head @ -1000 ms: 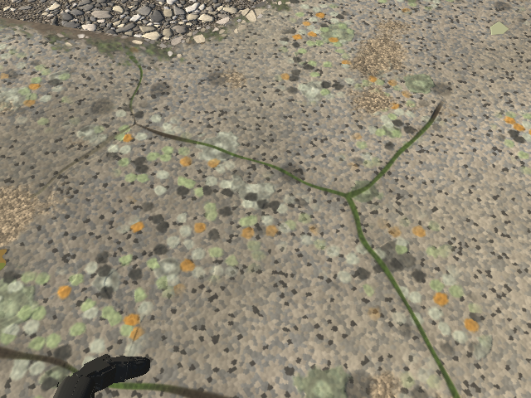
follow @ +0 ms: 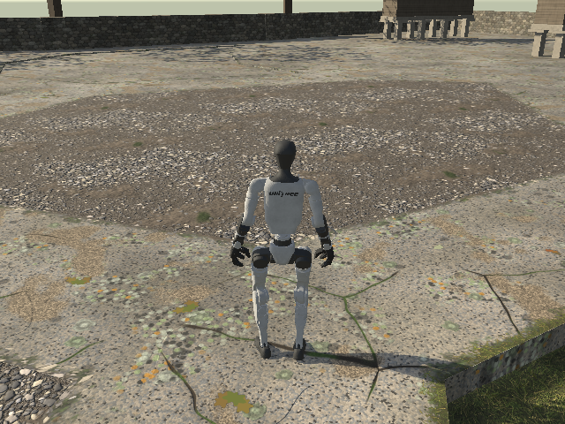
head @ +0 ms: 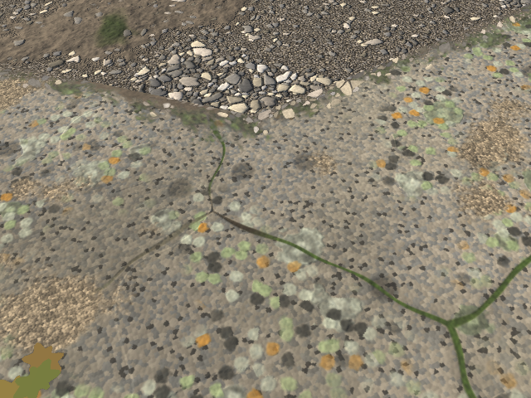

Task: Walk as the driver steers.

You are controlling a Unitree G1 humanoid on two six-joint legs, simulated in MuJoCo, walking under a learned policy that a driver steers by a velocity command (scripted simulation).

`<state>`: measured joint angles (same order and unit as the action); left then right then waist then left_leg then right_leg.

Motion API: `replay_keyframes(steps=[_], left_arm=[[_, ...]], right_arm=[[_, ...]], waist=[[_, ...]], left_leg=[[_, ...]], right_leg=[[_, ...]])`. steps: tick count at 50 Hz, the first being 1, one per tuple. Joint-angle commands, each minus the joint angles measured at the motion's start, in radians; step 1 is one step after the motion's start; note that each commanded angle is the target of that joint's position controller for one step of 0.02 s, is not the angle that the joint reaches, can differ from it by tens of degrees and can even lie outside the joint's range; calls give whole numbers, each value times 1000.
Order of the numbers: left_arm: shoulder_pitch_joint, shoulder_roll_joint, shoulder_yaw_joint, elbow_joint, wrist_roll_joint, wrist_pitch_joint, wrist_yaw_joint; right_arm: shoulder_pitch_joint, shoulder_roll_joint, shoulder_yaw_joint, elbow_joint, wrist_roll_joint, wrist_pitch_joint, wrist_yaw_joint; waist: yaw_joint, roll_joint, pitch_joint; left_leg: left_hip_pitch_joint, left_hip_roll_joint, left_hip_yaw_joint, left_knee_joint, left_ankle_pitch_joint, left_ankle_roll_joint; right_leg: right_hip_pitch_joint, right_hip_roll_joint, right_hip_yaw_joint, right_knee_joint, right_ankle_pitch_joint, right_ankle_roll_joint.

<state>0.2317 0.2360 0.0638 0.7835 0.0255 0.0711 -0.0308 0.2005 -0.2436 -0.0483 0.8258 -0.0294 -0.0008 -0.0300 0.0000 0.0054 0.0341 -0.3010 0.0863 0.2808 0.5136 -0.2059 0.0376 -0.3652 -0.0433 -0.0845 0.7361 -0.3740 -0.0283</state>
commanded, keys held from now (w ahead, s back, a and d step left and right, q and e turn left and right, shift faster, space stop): e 1.00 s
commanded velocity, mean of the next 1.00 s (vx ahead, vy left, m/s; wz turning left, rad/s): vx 0.01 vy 0.00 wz -0.58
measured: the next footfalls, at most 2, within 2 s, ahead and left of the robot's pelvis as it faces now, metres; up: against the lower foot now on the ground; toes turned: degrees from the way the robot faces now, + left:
right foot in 0.04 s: +0.05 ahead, -0.10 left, +0.00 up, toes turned -6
left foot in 0.54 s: +0.07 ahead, +0.09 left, +0.00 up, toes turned -23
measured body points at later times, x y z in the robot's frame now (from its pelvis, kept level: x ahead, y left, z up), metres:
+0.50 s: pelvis -0.01 +0.00 +0.01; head +0.03 -0.01 +0.45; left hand +0.18 +0.24 -0.11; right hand +0.06 -0.30 -0.10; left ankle +0.03 +0.11 -0.72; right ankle +0.01 -0.10 -0.73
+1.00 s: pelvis -0.03 -0.01 -0.01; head -0.02 -0.04 +0.44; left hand +0.25 +0.13 -0.09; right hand -0.10 -0.30 -0.12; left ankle +0.03 +0.10 -0.72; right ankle -0.09 -0.07 -0.74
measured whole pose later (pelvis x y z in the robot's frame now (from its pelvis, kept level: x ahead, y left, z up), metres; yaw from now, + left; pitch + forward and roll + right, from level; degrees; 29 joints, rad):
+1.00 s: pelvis -0.03 -0.01 -0.01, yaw -35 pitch +0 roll +0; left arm 0.17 0.29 0.06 0.66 0.02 0.05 -0.04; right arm 0.22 -0.31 -0.06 0.71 -0.02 0.04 -0.01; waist -0.01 0.04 0.07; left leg -0.31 0.10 0.15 0.71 -0.41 -0.01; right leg -0.25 0.05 -0.02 0.56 -0.30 -0.04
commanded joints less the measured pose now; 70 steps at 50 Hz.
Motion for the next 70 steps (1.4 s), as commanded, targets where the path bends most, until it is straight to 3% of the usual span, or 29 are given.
replay_keyframes(steps=[1, 2, 3, 4, 5, 6, 7, 8, 10, 19, 23, 25, 26, 27, 28, 29, 31, 34, 38, 46, 48, 49, 50, 51, 52, 53, 55, 64, 70], left_arm=[[100, 78, 19, -48, -1, -27, 1], [114, 156, 35, -54, 8, -42, 13], [106, 295, 65, -83, 1, -45, 21], [164, 283, 77, -60, 4, -40, 35], [111, 228, 59, -64, -2, -37, 42], [28, 195, 47, -81, -6, -32, 42], [-31, 177, 41, -103, -11, -32, 42], [-45, 156, 35, -115, -16, -36, 39], [-8, 160, 37, -114, -23, -45, 32], [52, 210, 56, -122, -6, -36, 28], [4, 218, 61, -136, -5, -30, 16], [-49, 213, 61, -144, -15, -27, 13], [-67, 193, 56, -152, -24, -28, 17], [-30, 125, 40, -163, -27, -33, 19], [4, 127, 43, -167, -16, -34, 28], [-12, 199, 58, -159, 16, -31, 27], [29, 195, 66, -116, 5, -19, 10], [33, 176, 57, -107, -8, -5, -14], [-51, 147, 40, -143, -12, 6, -21], [-54, 131, 21, -178, -25, -4, -23], [7, 149, 24, -159, -1, -25, -5], [33, 255, 43, -168, 11, -42, 7], [83, 370, 76, -171, -8, -44, 5], [112, 316, 70, -161, -19, -43, 5], [53, 260, 50, -161, -21, -41, 10], [-19, 227, 38, -168, -18, -35, 16], [-52, 205, 29, -173, -23, -37, 27], [50, 239, 43, -141, -11, -40, 24], [25, 250, 50, -140, -2, -35, 19]], right_arm=[[12, -149, -45, -43, 1, 11, 4], [58, -98, -37, -44, -2, 24, 13], [13, -55, -22, -109, 12, 34, 4], [-57, -81, -23, -119, -1, 46, -2], [-45, -84, -27, -113, 11, 49, 3], [-28, -88, -29, -99, 20, 40, 7], [-11, -107, -36, -87, 7, 33, 10], [13, -117, -40, -76, -7, 31, 14], [21, -101, -39, -79, -2, 33, 18], [-51, -90, -22, -147, 15, 37, 4], [-12, -99, -18, -163, 28, 24, -2], [56, -92, -15, -154, 30, 14, -10], [93, -113, -20, -147, 23, 6, -18], [93, -198, -35, -159, 6, 2, -28], [3, -282, -51, -191, 1, 9, -22], [16, -232, -45, -195, -5, 11, -14], [-84, -131, -15, -214, 6, 8, -5], [-67, -130, -15, -219, 4, 4, -13], [37, -158, -31, -190, 5, 3, -12], [15, -216, -53, -177, 8, 11, 21], [31, -205, -53, -164, 20, 17, 23], [66, -142, -38, -187, 6, 26, 28], [-26, -110, -21, -257, 3, 43, 14], [-55, -147, -28, -246, 3, 53, 8], [-47, -147, -30, -230, 16, 54, 13], [-28, -155, -34, -211, 23, 46, 18], [13, -174, -41, -184, 1, 43, 25], [-52, -147, -29, -199, 8, 55, 17], [-55, -143, -18, -210, 22, 38, 8]], waist=[[35, 24, -82], [24, -210, -48], [29, -353, 27], [75, -232, 12], [31, -176, 15], [-7, -142, 19], [-23, -150, -5], [-25, -134, -46], [-16, -82, -93], [41, -124, -77], [21, -137, -96], [-26, -127, -99], [-47, -97, -99], [-20, 84, -102], [9, 254, -54], [0, 159, -47], [55, 78, -14], [30, 131, -39], [-32, 138, -54], [-16, 184, -81], [30, 77, -92], [16, -194, -93], [57, -299, -65], [81, -168, -71], [43, -132, -28], [6, -117, -5], [-9, -143, -45], [38, -126, -53], [27, -129, -74]], left_leg=[[-28, 227, -146, -40, -38, 48], [-129, 114, -52, 203, -203, -32], [-348, -73, -98, 363, -446, -90], [-328, -57, -235, 524, -425, -84], [-319, -46, -276, 561, -328, -77], [-307, -41, -296, 542, -229, -65], [-303, -53, -289, 550, -171, -56], [-287, -65, -285, 576, -148, -56], [-281, -75, -294, 581, -145, -63], [-207, -108, -321, 304, -211, -68], [-69, -144, -321, 166, -220, -43], [72, -157, -312, -33, -125, -27], [181, -109, -347, -171, -55, -15], [267, 120, -558, -287, -130, 38], [196, 317, -786, -325, 5, 158], [114, 334, -740, -288, 120, 221], [66, 191, -522, -254, 205, 170], [169, 122, -384, -214, 342, 150], [298, 174, -369, -183, 393, 176], [198, 203, -269, -72, 406, 131], [70, 163, -192, 84, 232, 32], [-160, 61, -105, 347, -163, -44], [-313, -85, -191, 489, -456, -72], [-317, -53, -283, 590, -430, -74], [-316, -41, -306, 607, -342, -69], [-299, -29, -318, 568, -257, -67], [-266, -47, -302, 578, -178, -76], [-277, -83, -329, 395, -181, -82], [-130, -128, -336, 248, -208, -52]], right_leg=[[190, 26, 22, -243, 85, -43], [207, -147, 289, -451, 144, -79], [177, -361, 619, -503, 406, -216], [138, -351, 573, -495, 425, -283], [121, -281, 474, -477, 365, -262], [113, -205, 395, -474, 314, -215], [142, -160, 355, -457, 361, -191], [175, -141, 333, -436, 457, -191], [232, -142, 338, -412, 545, -199], [239, -136, 489, -385, 421, -228], [186, -109, 560, -359, 482, -195], [125, -64, 567, -329, 437, -140], [46, -17, 544, -291, 317, -86], [-76, 83, 419, -126, 40, -22], [-218, 245, 190, 80, -203, 14], [-178, 150, 202, 274, -204, 24], [-141, 134, 194, 408, -83, 35], [-186, 123, 145, 441, -23, 75], [-213, 91, 120, 296, -52, 97], [73, 82, 4, -113, -41, 29], [252, 79, 66, -375, 173, -1], [380, -170, 418, -468, 324, -53], [307, -353, 638, -424, 662, -229], [315, -319, 572, -408, 679, -273], [278, -251, 485, -409, 618, -251], [249, -176, 419, -418, 549, -203], [269, -112, 373, -407, 613, -175], [288, -111, 515, -400, 419, -208], [222, -91, 595, -351, 500, -195]])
